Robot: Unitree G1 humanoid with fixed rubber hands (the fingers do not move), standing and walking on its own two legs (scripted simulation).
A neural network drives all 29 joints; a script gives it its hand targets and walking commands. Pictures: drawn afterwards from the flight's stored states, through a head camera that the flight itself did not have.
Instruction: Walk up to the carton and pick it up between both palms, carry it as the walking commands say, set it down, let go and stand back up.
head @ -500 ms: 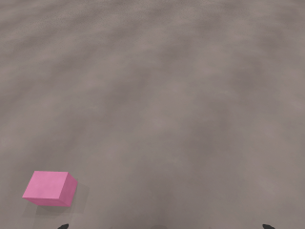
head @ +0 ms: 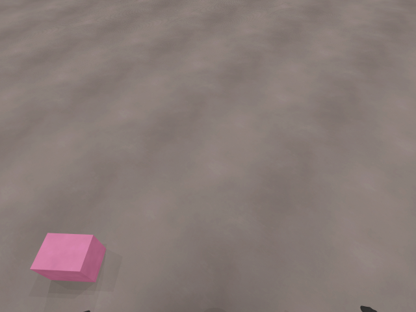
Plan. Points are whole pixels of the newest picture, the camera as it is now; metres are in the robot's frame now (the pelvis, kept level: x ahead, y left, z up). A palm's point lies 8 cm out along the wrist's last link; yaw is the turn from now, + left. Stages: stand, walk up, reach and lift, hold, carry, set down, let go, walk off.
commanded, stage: walk up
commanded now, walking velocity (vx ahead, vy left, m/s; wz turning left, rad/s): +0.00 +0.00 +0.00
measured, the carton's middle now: (71, 257) +0.45 +0.68 -0.70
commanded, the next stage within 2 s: none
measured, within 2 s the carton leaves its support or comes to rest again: neither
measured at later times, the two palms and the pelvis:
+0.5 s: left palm out of the picture -0.06 +0.26 -0.14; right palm out of the picture +0.12 -0.24 -0.14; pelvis -0.03 +0.00 -0.01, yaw +13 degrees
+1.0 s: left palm out of the picture -0.04 +0.33 -0.11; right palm out of the picture +0.14 -0.18 -0.16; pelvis +0.00 +0.04 -0.02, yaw +28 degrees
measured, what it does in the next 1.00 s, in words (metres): steps on the spot, turning left: left foot, then right foot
